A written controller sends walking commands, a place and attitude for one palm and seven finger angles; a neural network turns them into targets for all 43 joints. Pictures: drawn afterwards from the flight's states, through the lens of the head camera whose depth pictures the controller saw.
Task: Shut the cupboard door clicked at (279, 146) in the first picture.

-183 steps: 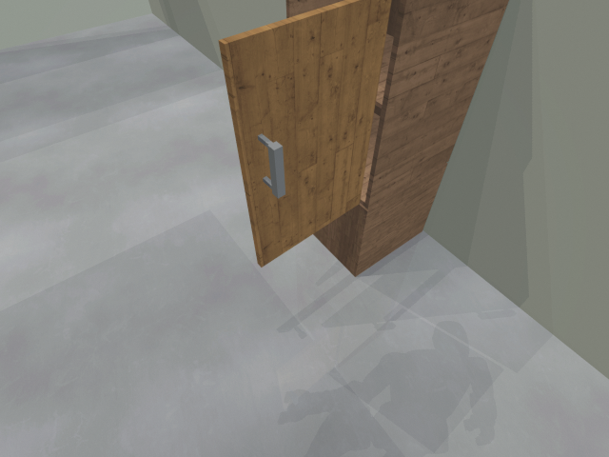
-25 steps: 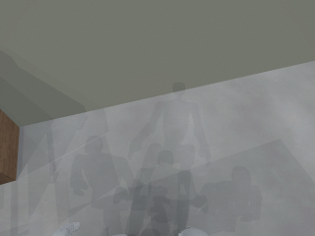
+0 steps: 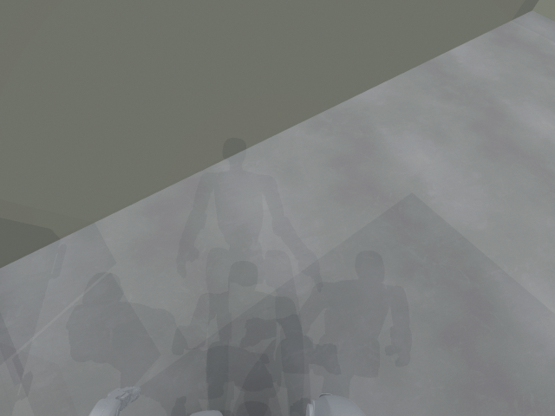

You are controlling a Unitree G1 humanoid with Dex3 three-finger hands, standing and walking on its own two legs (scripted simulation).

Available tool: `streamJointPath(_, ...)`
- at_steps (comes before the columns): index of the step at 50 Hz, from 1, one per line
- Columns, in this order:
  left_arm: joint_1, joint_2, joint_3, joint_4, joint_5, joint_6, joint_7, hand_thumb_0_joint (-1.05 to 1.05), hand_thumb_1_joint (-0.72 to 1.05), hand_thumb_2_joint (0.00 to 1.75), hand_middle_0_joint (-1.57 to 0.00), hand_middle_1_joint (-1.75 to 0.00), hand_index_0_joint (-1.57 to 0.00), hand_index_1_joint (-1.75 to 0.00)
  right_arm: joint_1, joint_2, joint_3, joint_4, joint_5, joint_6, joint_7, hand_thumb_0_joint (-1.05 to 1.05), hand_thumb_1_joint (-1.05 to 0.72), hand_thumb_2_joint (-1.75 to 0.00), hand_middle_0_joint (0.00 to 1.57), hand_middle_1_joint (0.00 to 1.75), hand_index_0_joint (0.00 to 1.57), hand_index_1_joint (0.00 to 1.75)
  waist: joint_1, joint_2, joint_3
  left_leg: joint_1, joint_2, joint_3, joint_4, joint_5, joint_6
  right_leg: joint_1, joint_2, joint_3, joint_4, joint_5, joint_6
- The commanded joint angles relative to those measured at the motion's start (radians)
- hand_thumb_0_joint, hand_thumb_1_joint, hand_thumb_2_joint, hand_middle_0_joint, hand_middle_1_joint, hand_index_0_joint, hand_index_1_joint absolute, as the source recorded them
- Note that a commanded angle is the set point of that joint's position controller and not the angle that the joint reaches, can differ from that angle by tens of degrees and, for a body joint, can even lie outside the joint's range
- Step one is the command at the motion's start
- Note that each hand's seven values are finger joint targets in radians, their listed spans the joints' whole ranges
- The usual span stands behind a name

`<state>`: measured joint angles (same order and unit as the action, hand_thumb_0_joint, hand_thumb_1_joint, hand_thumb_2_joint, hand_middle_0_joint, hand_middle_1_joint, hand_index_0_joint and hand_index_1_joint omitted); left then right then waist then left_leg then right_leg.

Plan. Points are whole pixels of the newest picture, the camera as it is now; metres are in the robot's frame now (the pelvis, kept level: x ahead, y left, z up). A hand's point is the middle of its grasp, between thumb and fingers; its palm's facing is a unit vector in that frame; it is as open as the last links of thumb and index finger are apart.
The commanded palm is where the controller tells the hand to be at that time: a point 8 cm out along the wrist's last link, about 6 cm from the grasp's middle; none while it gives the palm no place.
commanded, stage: walk around to get in front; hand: left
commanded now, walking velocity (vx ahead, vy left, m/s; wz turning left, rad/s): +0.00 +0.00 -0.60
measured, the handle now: out of the picture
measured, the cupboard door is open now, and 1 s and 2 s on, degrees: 93 93 93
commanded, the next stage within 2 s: walk to a spot facing it in 1.36 s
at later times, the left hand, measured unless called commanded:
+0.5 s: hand (185, 401) +0.15 +0.15 -0.18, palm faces -0.27 -0.95 -0.18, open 7.3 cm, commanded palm none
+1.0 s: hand (320, 270) +0.40 -0.07 -0.16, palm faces -0.60 -0.77 -0.21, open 7.3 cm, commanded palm none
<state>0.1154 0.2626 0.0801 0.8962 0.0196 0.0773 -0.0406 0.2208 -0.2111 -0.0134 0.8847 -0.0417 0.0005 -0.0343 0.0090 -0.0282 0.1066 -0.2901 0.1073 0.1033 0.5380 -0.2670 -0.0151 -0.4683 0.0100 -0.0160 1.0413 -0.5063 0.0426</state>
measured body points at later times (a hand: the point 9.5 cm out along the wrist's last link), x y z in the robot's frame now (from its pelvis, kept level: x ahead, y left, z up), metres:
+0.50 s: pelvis +0.05 -0.02 -0.01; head +0.09 -0.02 +0.44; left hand +0.17 +0.20 -0.17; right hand +0.06 -0.30 -0.13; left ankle +0.08 +0.08 -0.74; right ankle -0.01 -0.14 -0.72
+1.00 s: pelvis +0.17 -0.15 -0.01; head +0.23 -0.18 +0.44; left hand +0.43 -0.03 -0.15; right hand +0.01 -0.34 -0.16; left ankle +0.21 +0.01 -0.66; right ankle +0.17 -0.23 -0.74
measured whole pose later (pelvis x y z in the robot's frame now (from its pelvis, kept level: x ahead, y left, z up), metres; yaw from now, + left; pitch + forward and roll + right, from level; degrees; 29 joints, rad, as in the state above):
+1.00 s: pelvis +0.17 -0.15 -0.01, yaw -34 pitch +1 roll +0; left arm 0.08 0.23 0.06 0.90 0.02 -0.02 -0.02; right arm 0.31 -0.20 -0.03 1.02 -0.03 0.01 -0.01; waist -0.06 -0.01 0.13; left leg -0.46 0.16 0.07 1.17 -0.38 -0.06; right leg -0.35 0.04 -0.09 0.57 -0.24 -0.08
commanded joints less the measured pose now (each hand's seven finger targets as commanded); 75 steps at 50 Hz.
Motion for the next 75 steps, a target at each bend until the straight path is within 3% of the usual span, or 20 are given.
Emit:
streamJointPath(1,-0.039,0.039,0.007,-0.096,-0.004,-0.030,-0.008,0.00,0.90,0.90,-0.20,-0.30,-0.20,-0.30,0.077,-0.227,-0.072,-0.035,0.004,-0.009,-0.007,0.00,-0.90,-0.90,0.20,0.30,0.20,0.30,-0.048,0.251,-0.188,0.192,0.224,-0.080,-0.124,0.512,0.123,0.050,-0.018,-0.064,-0.182,0.011,-0.005)
streamJointPath(5,0.070,0.083,0.017,-0.066,-0.002,-0.041,0.002,0.00,0.90,0.90,-0.20,-0.30,-0.20,-0.30,0.027,-0.242,-0.084,-0.044,0.016,0.005,0.006,0.00,-0.90,-0.90,0.20,0.30,0.20,0.30,0.010,0.177,-0.171,0.038,0.204,-0.005,0.025,0.297,0.038,0.327,-0.012,-0.077,-0.568,0.274,-0.044)
streamJointPath(7,0.173,0.265,0.051,-0.038,0.007,-0.054,0.031,0.00,0.90,0.90,-0.20,-0.30,-0.20,-0.30,-0.060,-0.123,-0.058,-0.119,0.030,0.015,0.013,0.00,-0.90,-0.90,0.20,0.30,0.20,0.30,0.080,-0.306,-0.145,-0.318,-0.019,0.067,0.427,-0.388,-0.067,0.470,-0.410,0.429,-0.734,0.702,-0.226)
streamJointPath(8,0.184,0.287,0.049,-0.043,-0.002,-0.049,0.034,0.00,0.90,0.90,-0.20,-0.30,-0.20,-0.30,-0.057,-0.132,-0.050,-0.123,0.034,0.023,0.011,0.00,-0.90,-0.90,0.20,0.30,0.20,0.30,0.087,-0.221,-0.149,-0.298,-0.003,-0.047,0.519,-0.385,-0.054,0.370,-0.420,0.433,-0.724,0.589,-0.284)
streamJointPath(18,0.104,0.199,0.042,-0.040,0.008,-0.074,0.033,0.00,0.90,0.90,-0.20,-0.30,-0.20,-0.30,-0.094,-0.106,-0.058,-0.087,0.026,-0.001,0.034,0.00,-0.90,-0.90,0.20,0.30,0.20,0.30,0.034,-0.137,-0.117,-0.155,-0.072,-0.040,0.228,-0.170,-0.057,0.287,-0.220,0.406,-0.753,0.123,-0.247)
streamJointPath(21,0.031,0.174,0.041,-0.051,0.002,-0.074,0.025,0.00,0.90,0.90,-0.20,-0.30,-0.20,-0.30,0.044,-0.119,-0.060,-0.046,0.026,-0.023,0.025,0.00,-0.90,-0.90,0.20,0.30,0.20,0.30,-0.056,-0.108,-0.100,0.159,-0.090,-0.024,-0.052,-0.040,-0.042,0.056,-0.149,0.376,-0.673,-0.020,-0.184)
streamJointPath(22,0.021,0.117,0.028,-0.066,0.001,-0.075,0.016,0.00,0.90,0.90,-0.20,-0.30,-0.20,-0.30,0.126,-0.168,-0.069,-0.018,0.021,-0.032,0.013,0.00,-0.90,-0.90,0.20,0.30,0.20,0.30,-0.092,0.060,-0.123,0.326,0.004,-0.124,-0.174,-0.148,-0.014,-0.095,-0.063,0.302,-0.533,-0.059,-0.132)
streamJointPath(23,0.016,0.042,0.010,-0.100,-0.012,-0.071,0.005,0.00,0.90,0.90,-0.20,-0.30,-0.20,-0.30,0.232,-0.287,-0.090,-0.003,-0.006,-0.040,0.004,0.00,-0.90,-0.90,0.20,0.30,0.20,0.30,-0.136,0.402,-0.138,0.420,0.314,-0.525,-0.327,-0.430,0.092,-0.293,0.090,0.097,-0.186,-0.133,-0.064)
streamJointPath(24,-0.082,0.077,0.021,-0.150,-0.004,-0.082,-0.006,0.00,0.90,0.90,-0.20,-0.30,-0.20,-0.30,0.261,-0.313,-0.091,-0.004,-0.001,-0.042,-0.008,0.00,-0.90,-0.90,0.20,0.30,0.20,0.30,-0.145,0.279,-0.085,0.309,0.451,-0.643,-0.417,-0.489,0.185,-0.322,-0.009,0.070,-0.018,-0.096,-0.055)
streamJointPath(30,-0.045,0.002,0.003,-0.064,0.013,-0.074,-0.038,0.00,0.90,0.90,-0.20,-0.30,-0.20,-0.30,0.206,-0.142,-0.037,0.022,0.008,-0.078,-0.005,0.00,-0.90,-0.90,0.20,0.30,0.20,0.30,-0.054,0.192,-0.096,0.340,0.201,-0.077,-0.256,0.430,0.067,-0.289,-0.070,-0.020,0.087,0.223,-0.029)
streamJointPath(38,-0.180,-0.001,-0.011,-0.087,0.008,-0.066,-0.043,0.00,0.90,0.90,-0.20,-0.30,-0.20,-0.30,0.251,-0.154,-0.040,0.071,-0.001,-0.063,0.005,0.00,-0.90,-0.90,0.20,0.30,0.20,0.30,-0.068,0.207,-0.036,0.262,0.240,0.089,-0.229,0.454,0.083,-0.056,-0.037,-0.138,-0.307,0.242,-0.071)
streamJointPath(41,0.097,0.057,0.014,-0.006,0.010,-0.083,-0.030,0.00,0.90,0.90,-0.20,-0.30,-0.20,-0.30,0.182,-0.185,-0.043,0.060,0.012,-0.060,0.009,0.00,-0.90,-0.90,0.20,0.30,0.20,0.30,0.084,0.132,-0.159,0.114,0.196,0.167,0.142,0.668,0.035,0.417,0.034,-0.168,-0.450,0.246,-0.135)
streamJointPath(43,0.386,0.267,0.064,0.066,-0.004,-0.097,0.004,0.00,0.90,0.90,-0.20,-0.30,-0.20,-0.30,0.095,-0.093,-0.031,-0.027,0.048,-0.064,0.021,0.00,-0.90,-0.90,0.20,0.30,0.20,0.30,0.186,-0.266,-0.339,-0.414,-0.034,0.114,0.781,-0.357,-0.049,0.823,-0.437,0.593,-0.707,0.230,-0.329)
streamJointPath(44,0.308,0.284,0.066,0.051,-0.022,-0.090,0.018,0.00,0.90,0.90,-0.20,-0.30,-0.20,-0.30,0.029,-0.121,-0.040,-0.038,0.040,-0.058,0.021,0.00,-0.90,-0.90,0.20,0.30,0.20,0.30,0.155,-0.126,-0.226,-0.499,0.029,-0.055,0.854,-0.330,-0.035,0.664,-0.462,0.614,-0.800,0.044,-0.367)
streamJointPath(49,0.033,0.109,0.017,-0.027,0.005,-0.120,0.035,0.00,0.90,0.90,-0.20,-0.30,-0.20,-0.30,0.117,-0.071,-0.045,0.051,0.009,-0.016,0.033,0.00,-0.90,-0.90,0.20,0.30,0.20,0.30,-0.040,-0.069,-0.122,-0.225,0.068,-0.060,0.564,-0.045,-0.053,0.172,-0.247,0.225,-0.857,0.136,-0.241)
streamJointPath(61,0.156,0.109,0.021,0.076,-0.009,-0.144,0.029,0.00,0.90,0.90,-0.20,-0.30,-0.20,-0.30,-0.037,-0.083,-0.053,0.005,0.012,-0.065,0.041,0.00,-0.90,-0.90,0.20,0.30,0.20,0.30,-0.028,-0.054,-0.105,0.018,-0.049,-0.002,-0.058,0.099,-0.025,0.317,-0.189,0.199,-0.654,0.535,-0.194)
streamJointPath(62,0.144,0.083,0.018,0.069,-0.008,-0.145,0.029,0.00,0.90,0.90,-0.20,-0.30,-0.20,-0.30,0.073,-0.123,-0.065,0.042,0.008,-0.073,0.032,0.00,-0.90,-0.90,0.20,0.30,0.20,0.30,-0.080,0.045,-0.146,0.235,-0.010,-0.062,-0.115,0.107,0.006,0.190,-0.134,0.162,-0.472,0.570,-0.160)
streamJointPath(64,0.127,0.021,-0.005,0.014,-0.013,-0.152,0.016,0.00,0.90,0.90,-0.20,-0.30,-0.20,-0.30,0.307,-0.271,-0.091,0.084,-0.012,-0.066,0.018,0.00,-0.90,-0.90,0.20,0.30,0.20,0.30,-0.156,0.302,-0.255,0.495,0.423,-0.584,-0.264,0.018,0.221,-0.176,0.037,0.000,0.103,-0.054,-0.086)
streamJointPath(68,0.052,0.022,0.010,0.017,0.012,-0.122,-0.006,0.00,0.90,0.90,-0.20,-0.30,-0.20,-0.30,0.101,-0.135,-0.056,0.044,0.001,-0.073,0.015,0.00,-0.90,-0.90,0.20,0.30,0.20,0.30,-0.054,0.170,-0.044,0.157,0.306,-0.326,-0.357,-0.077,0.148,-0.244,-0.116,0.057,0.203,0.157,-0.061)
streamJointPath(75,0.066,-0.043,-0.017,0.042,0.010,-0.109,-0.010,0.00,0.90,0.90,-0.20,-0.30,-0.20,-0.30,0.116,-0.145,-0.059,0.096,0.009,-0.058,0.022,0.00,-0.90,-0.90,0.20,0.30,0.20,0.30,-0.034,0.134,-0.109,0.087,0.178,0.006,-0.221,0.266,0.108,0.136,-0.049,-0.119,-0.375,0.295,-0.043)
